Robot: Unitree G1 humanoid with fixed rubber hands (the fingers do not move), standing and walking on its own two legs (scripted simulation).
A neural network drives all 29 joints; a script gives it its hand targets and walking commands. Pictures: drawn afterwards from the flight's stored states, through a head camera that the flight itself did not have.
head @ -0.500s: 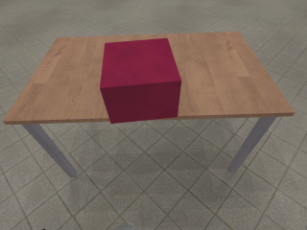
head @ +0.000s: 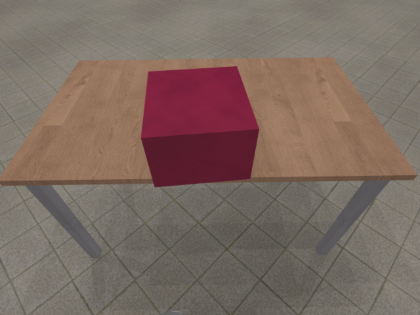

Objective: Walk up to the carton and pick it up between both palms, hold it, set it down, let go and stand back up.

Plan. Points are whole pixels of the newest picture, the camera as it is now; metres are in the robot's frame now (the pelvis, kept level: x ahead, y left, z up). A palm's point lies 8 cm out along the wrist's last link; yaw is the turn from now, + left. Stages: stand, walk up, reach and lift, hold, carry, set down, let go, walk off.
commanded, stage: walk up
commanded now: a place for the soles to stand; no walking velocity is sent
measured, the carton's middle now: (197, 123) +0.62 +0.05 -0.01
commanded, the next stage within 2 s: none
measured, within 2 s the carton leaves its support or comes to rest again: neither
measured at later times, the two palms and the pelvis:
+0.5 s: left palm out of the picture +0.13 +0.38 -0.10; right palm (353, 299) +0.17 -0.25 -0.06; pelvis +0.10 +0.06 +0.01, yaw +1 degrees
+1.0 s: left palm (55, 279) +0.22 +0.33 -0.08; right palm (360, 272) +0.23 -0.30 -0.09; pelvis +0.16 +0.01 +0.01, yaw +1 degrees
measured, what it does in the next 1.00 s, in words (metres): walks ahead: left foot, then right foot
